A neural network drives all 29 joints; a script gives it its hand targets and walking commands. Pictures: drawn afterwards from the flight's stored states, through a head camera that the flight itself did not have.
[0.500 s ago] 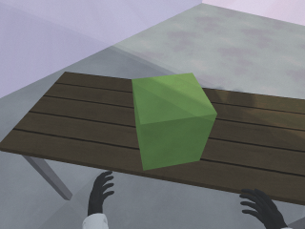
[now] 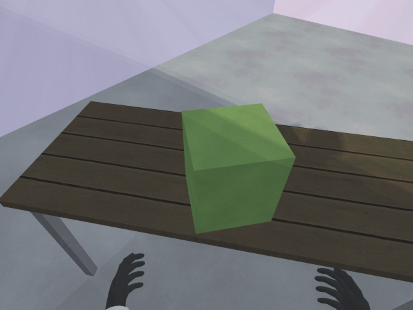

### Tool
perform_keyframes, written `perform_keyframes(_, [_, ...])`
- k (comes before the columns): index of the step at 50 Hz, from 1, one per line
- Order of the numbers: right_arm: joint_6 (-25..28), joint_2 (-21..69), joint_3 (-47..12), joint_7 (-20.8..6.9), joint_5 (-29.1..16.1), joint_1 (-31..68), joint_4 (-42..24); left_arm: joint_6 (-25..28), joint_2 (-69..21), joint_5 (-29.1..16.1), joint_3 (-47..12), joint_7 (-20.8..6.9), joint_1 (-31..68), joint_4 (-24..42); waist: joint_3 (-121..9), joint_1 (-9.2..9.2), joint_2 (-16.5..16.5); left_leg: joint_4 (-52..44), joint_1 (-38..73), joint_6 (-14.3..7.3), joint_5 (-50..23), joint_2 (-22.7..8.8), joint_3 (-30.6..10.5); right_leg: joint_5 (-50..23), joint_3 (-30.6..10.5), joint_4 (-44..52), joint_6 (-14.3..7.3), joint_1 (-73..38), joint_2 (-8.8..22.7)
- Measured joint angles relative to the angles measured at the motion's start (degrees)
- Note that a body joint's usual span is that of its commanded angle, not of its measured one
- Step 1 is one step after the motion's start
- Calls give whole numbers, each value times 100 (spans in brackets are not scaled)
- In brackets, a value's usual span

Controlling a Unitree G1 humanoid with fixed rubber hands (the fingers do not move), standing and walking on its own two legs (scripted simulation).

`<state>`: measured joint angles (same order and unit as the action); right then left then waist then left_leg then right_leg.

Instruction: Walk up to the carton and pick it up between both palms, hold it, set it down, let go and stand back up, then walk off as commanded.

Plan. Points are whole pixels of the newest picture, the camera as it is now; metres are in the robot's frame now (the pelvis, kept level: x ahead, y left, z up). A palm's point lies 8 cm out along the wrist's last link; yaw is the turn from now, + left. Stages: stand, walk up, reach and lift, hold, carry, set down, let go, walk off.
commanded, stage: set down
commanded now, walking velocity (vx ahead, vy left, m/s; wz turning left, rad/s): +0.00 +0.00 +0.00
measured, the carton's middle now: (228, 169) +0.46 +0.03 -0.01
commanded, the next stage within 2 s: let go in 1.22 s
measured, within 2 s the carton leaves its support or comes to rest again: neither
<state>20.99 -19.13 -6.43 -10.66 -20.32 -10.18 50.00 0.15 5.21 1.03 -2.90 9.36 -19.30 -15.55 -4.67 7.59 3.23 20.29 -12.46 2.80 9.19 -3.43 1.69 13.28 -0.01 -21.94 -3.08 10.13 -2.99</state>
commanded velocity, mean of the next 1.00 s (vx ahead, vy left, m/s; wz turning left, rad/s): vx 0.00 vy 0.00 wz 0.00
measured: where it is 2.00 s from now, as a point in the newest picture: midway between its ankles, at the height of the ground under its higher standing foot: outside the picture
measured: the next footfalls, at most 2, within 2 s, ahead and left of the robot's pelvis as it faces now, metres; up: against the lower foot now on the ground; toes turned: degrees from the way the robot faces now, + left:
none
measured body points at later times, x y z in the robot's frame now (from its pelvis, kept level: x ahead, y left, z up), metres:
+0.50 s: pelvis +0.01 +0.01 +0.00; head +0.00 +0.03 +0.45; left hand +0.15 +0.23 -0.06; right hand +0.19 -0.21 -0.08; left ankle +0.01 +0.15 -0.74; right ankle -0.02 -0.08 -0.74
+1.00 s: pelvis +0.01 +0.01 +0.00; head +0.01 +0.03 +0.45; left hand +0.14 +0.25 -0.08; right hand +0.18 -0.19 -0.09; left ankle +0.01 +0.15 -0.74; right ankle -0.02 -0.08 -0.74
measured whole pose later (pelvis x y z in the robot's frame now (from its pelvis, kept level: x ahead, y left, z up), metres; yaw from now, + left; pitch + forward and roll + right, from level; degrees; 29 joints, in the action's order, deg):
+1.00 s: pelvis +0.01 +0.01 +0.00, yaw +0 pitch +0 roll +1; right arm 16.6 -10.1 -5.9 0.0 -8.4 -10.6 49.5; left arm -6.4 13.5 1.0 -1.6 0.8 -19.1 -20.4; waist -1.1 5.7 3.6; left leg 20.3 -9.6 2.1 10.5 -2.3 1.7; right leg 14.7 0.0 -21.9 -2.2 7.2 -1.8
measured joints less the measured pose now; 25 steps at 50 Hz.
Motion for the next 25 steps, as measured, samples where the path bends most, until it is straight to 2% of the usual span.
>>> perform_keyframes(25, [-195,450,1,509,595,-28,-50,-272,414,0,106,-390,0,-193,174,-61,40,0,78,-36,54,62,-1,58,0,0,50,-86,61])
